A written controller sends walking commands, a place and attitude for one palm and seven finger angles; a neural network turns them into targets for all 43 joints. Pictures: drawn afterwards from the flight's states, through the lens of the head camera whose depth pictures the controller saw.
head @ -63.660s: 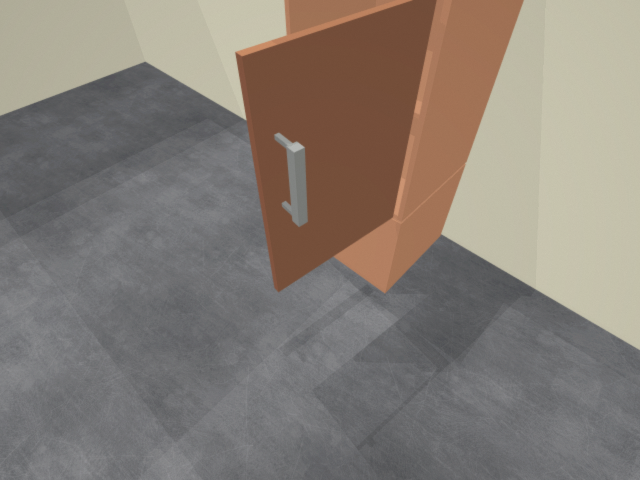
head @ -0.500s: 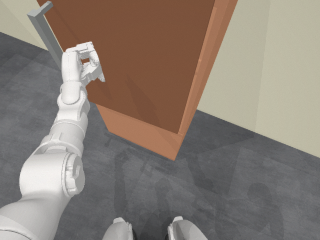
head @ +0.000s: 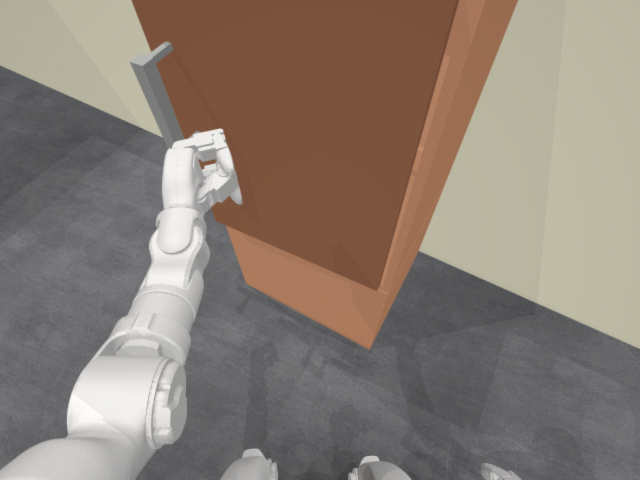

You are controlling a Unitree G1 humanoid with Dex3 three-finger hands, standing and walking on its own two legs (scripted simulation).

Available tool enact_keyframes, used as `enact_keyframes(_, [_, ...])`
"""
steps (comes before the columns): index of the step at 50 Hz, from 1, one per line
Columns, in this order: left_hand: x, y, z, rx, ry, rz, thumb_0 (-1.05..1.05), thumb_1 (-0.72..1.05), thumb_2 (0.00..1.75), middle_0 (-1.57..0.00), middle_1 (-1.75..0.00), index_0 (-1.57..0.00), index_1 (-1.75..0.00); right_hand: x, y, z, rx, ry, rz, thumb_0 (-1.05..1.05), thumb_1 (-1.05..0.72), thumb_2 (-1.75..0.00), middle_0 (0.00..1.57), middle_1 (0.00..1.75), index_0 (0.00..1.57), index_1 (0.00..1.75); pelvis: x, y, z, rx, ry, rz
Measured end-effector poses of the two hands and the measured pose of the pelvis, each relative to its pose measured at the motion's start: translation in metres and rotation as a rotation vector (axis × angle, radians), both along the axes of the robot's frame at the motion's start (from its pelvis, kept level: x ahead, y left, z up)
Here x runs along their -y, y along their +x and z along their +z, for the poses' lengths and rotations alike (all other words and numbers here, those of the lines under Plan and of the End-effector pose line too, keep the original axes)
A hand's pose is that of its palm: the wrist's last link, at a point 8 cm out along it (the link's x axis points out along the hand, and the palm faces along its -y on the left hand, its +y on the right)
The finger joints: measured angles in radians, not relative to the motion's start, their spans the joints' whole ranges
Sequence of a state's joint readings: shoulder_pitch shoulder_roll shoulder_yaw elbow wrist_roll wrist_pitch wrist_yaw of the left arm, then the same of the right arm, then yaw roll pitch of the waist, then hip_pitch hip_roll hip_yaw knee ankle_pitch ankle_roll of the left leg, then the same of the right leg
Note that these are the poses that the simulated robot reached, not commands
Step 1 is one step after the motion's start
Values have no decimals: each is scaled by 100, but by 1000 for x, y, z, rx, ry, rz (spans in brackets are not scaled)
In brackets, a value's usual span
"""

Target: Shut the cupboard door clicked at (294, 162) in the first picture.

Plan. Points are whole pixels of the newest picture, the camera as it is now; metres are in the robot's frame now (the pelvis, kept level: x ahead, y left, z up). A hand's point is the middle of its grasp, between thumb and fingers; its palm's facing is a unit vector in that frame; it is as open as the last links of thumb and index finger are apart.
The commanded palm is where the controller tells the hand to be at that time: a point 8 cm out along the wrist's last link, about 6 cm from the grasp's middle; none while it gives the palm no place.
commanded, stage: draw the hand back to the body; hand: left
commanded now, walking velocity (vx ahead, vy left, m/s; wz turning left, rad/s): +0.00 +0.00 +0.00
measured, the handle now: (173, 106) +0.65 +0.20 +0.08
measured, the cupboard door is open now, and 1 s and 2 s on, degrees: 3 3 3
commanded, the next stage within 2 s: step back with the hand held close in 1.46 s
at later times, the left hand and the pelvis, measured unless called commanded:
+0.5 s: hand (122, 258) +0.33 +0.17 +0.15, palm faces +0.06 -0.98 -0.17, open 3.1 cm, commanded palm +0.29 +0.23 +0.17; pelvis +0.00 +0.02 +0.05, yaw +0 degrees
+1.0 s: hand out of the picture +0.22 +0.28 +0.21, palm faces +0.41 -0.83 -0.38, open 5.4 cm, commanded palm +0.17 +0.32 +0.23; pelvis +0.02 +0.03 +0.07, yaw +1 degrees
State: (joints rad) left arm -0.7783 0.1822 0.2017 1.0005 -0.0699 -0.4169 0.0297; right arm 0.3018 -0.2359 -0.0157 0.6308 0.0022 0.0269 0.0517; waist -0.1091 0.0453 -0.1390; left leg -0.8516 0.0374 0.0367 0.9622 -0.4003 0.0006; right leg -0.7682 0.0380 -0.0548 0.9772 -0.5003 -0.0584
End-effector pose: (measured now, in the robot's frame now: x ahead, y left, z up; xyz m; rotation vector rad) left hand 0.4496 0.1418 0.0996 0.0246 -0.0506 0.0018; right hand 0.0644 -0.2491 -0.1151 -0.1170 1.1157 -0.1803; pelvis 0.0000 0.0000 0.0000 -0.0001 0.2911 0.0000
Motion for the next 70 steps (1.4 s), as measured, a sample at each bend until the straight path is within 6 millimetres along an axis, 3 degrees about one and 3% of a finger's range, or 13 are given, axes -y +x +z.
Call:
enact_keyframes(7, [-27, -43, 10, -31, 11, 16, 2, 90, 90, -130, -150, -130, -150, -8, -25, 10, -38, 39, -44, 0, -91, -90, 20, 30, 20, 30, -2, 3, 18, 79, 6, -18])
enact_keyframes(12, [-46, -74, 23, 1, 9, 18, 2, 90, 90, -130, -150, -130, -150, -3, -16, 25, 7, 1, -41, 1, -91, -90, 20, 30, 21, 30, -3, 2, 27, 133, -2, -8])
enact_keyframes(16, [-57, -93, 36, 29, 12, -3, 2, 90, 90, -130, -150, -130, -150, 1, 8, 37, 93, -31, -23, 1, -91, -90, 20, 30, 20, 30, -6, 1, 32, 168, -6, -3])
enact_keyframes(22, [-75, -126, 49, 7, 68, 12, 2, 90, 90, -125, -144, -125, -145, -5, 62, 63, 263, -50, 12, 1, -91, -90, 20, 30, 20, 30, -12, 1, 40, 222, -2, -2])
enact_keyframes(30, [-105, -174, 70, -23, 194, 143, 2, 90, 90, -109, -126, -109, -127, -40, 127, 101, 411, -39, 95, 1, -91, -90, 20, 30, 20, 30, -19, 7, 56, 299, 0, 9])
enact_keyframes(36, [-130, -204, 87, -15, 236, 242, 2, 90, 90, -93, -109, -93, -110, -67, 151, 113, 463, -1, 171, 1, -91, -90, 20, 30, 20, 30, -24, 14, 62, 334, 0, 16])
enact_keyframes(45, [-158, -245, 113, 14, 317, 358, 2, 90, 90, -69, -82, -69, -83, -80, 150, 105, 428, 30, 210, 1, -90, -90, 21, 30, 21, 30, -27, 21, 65, 353, 2, 20])
enact_keyframes(58, [-189, -299, 146, 56, 468, 513, 2, 89, 90, -34, -44, -34, -45, -54, 132, 93, 396, -8, 165, 1, -90, -90, 20, 30, 21, 30, -23, 22, 64, 357, 2, 22])
enact_keyframes(70, [-175, -297, 134, 63, 405, 493, 2, 89, 90, -23, -31, -22, -32, -43, 134, 103, 444, -36, 159, 1, -90, -90, 20, 30, 20, 30, -16, 16, 65, 367, 4, 22])
